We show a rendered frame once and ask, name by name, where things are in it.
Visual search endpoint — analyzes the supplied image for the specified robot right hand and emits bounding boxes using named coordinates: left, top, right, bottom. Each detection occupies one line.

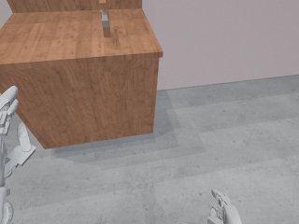
left=207, top=189, right=242, bottom=224

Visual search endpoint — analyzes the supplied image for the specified tap lever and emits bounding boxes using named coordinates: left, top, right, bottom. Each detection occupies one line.
left=101, top=10, right=109, bottom=28

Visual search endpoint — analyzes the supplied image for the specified counter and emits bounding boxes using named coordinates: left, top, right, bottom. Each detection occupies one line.
left=0, top=0, right=164, bottom=149

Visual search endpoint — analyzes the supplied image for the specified robot left hand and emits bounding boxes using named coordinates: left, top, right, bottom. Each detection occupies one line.
left=0, top=86, right=36, bottom=188

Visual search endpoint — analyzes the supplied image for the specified left robot forearm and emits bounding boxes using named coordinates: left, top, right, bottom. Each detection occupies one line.
left=0, top=187, right=14, bottom=224

